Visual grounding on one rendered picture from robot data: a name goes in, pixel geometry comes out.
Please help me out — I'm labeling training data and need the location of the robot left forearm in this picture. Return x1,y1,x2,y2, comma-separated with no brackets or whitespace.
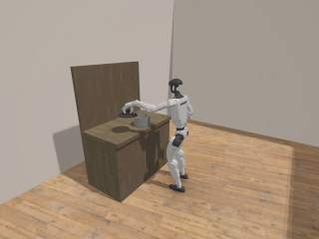
132,100,156,111

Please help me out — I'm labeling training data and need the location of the robot right forearm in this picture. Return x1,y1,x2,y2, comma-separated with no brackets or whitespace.
183,115,192,126

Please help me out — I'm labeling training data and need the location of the humanoid robot head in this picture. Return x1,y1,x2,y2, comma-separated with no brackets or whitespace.
168,79,183,99

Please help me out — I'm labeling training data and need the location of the lid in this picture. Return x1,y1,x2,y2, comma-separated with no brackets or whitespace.
119,113,138,119

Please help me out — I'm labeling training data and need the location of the right robot thigh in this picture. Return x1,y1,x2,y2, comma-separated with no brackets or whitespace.
175,131,188,158

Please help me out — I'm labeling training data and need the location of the table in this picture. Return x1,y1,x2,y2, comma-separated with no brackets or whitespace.
70,61,171,203

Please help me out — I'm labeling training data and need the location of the robot left hand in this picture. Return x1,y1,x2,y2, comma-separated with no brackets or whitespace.
122,102,135,114

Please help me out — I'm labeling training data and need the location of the right robot upper arm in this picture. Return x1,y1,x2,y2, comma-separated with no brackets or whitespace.
183,95,193,117

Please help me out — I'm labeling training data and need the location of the left robot upper arm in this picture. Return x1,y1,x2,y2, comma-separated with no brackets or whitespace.
151,99,176,113

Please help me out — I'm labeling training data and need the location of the pot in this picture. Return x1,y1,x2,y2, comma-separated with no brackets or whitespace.
134,114,151,127

